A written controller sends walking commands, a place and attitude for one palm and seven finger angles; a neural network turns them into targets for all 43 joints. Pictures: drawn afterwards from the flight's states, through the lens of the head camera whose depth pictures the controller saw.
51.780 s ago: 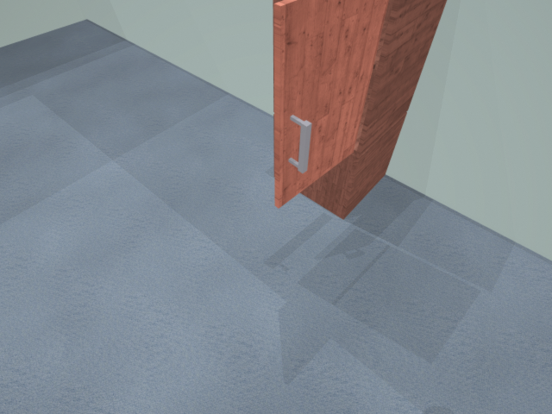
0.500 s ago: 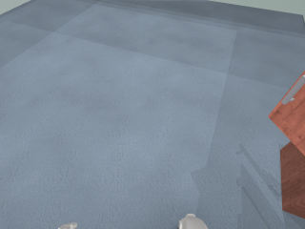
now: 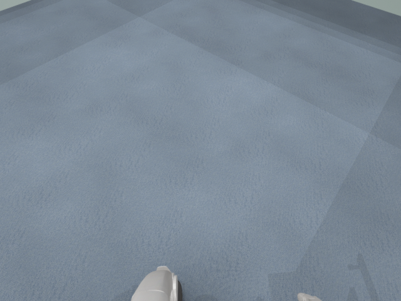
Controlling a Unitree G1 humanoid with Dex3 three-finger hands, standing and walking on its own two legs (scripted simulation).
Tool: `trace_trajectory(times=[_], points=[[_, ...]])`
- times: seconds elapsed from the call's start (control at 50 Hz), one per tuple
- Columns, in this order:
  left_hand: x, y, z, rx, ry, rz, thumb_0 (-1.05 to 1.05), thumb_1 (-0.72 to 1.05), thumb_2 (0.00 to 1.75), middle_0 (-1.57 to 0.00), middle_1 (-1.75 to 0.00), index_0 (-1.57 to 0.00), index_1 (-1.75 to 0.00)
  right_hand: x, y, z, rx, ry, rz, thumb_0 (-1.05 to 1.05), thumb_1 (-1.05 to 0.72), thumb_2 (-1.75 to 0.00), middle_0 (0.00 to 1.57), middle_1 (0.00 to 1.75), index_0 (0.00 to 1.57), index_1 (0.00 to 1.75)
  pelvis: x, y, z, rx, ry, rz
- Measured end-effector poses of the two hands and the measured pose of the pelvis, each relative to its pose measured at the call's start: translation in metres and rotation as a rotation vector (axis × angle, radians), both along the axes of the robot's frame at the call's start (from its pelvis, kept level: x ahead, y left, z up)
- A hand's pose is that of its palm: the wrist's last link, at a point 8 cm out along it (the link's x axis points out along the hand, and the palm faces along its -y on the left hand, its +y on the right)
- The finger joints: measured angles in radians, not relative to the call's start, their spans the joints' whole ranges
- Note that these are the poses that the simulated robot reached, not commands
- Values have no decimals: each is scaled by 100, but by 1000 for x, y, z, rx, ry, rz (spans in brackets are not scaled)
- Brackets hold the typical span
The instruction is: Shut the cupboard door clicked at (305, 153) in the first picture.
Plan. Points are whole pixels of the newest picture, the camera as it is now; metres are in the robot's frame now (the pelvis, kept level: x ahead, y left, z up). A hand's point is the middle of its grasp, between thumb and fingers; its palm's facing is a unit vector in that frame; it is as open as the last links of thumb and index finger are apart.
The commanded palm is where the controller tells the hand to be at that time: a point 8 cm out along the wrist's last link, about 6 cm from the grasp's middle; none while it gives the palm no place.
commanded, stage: turn to face it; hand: left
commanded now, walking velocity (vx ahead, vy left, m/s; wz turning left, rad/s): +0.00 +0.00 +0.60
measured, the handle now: out of the picture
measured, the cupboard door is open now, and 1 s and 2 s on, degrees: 41 41 41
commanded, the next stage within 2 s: none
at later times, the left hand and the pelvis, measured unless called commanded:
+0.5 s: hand (112, 284) +0.16 +0.21 -0.16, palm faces -0.06 -0.97 -0.22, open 7.4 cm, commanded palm none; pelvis +0.08 +0.02 +0.00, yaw -7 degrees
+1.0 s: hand (131, 247) +0.24 +0.19 -0.18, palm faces -0.32 -0.92 -0.22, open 7.4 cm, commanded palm none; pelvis +0.11 +0.02 -0.01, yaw -23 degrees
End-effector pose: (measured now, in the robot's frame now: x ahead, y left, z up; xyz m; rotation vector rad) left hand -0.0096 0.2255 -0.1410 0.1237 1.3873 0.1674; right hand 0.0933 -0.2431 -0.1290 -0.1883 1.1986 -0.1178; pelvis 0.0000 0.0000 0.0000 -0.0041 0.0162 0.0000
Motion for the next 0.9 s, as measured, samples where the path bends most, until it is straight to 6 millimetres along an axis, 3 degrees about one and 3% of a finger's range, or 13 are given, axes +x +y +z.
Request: trace_trajectory(times=[0.1, 0.16, 0.22, 0.32, 0.38, 0.46, 0.6, 0.68, 0.78, 0.9], points=[[7, 21, -27, -23, 65, 71, 1, 91, 90, -20, -30, -20, -30, 82, 24, -5, -38, -124, 99, 0, -91, -90, 20, 29, 19, 30, 38, 22, -23, -23, -1, 36], [34, 38, -30, 5, 38, 77, 1, 91, 90, -20, -30, -20, -30, 100, 36, -2, -58, -141, 122, 0, -91, -90, 20, 29, 19, 30, 48, 28, -23, -12, -13, 43], [69, 48, -21, 24, -32, 65, 1, 91, 90, -20, -30, -20, -30, 103, 46, 5, -64, -129, 123, 0, -91, -90, 20, 30, 20, 30, 55, 32, -14, -16, -17, 39], [115, 52, -4, 23, -107, 14, 1, 91, 90, -19, -30, -20, -30, 92, 59, 8, -24, -99, 69, 0, -91, -90, 20, 30, 20, 30, 68, 35, -2, -28, -22, -1], [134, 49, 2, 21, -113, -29, 0, 91, 90, -19, -30, -20, -30, 83, 55, 7, -8, -95, -5, -1, -92, -90, 21, 30, 20, 30, 74, 33, 1, -31, -23, -40], [156, 40, 6, 25, -108, -93, 0, 91, 90, -19, -30, -20, -30, 63, 35, 3, -10, -68, -86, -1, -92, -90, 21, 30, 20, 30, 79, 26, 1, -24, -19, -96], [190, 12, 6, 60, -142, -206, 0, 91, 90, -19, -30, -20, -30, 7, -14, -23, -20, 30, -242, 0, -91, -90, 21, 30, 20, 30, 84, 1, -13, 7, -9, -193], [198, -1, 14, 68, -135, -247, 0, 91, 90, -20, -30, -20, -30, -16, -30, -19, -39, 94, -299, 0, -91, -90, 20, 30, 20, 30, 85, -4, -5, 10, -3, -229], [209, -8, 17, 59, -111, -298, 0, 91, 90, -20, -30, -20, -30, -25, -34, -5, -50, 89, -349, 1, -91, -90, 20, 29, 19, 30, 89, -7, 3, 22, 5, -278], [233, -4, 12, 35, -116, -355, 1, 91, 90, -20, -30, -20, -30, -11, -23, 2, -63, 40, -389, 1, -91, -90, 20, 30, 19, 30, 98, 3, 2, 20, 10, -341]])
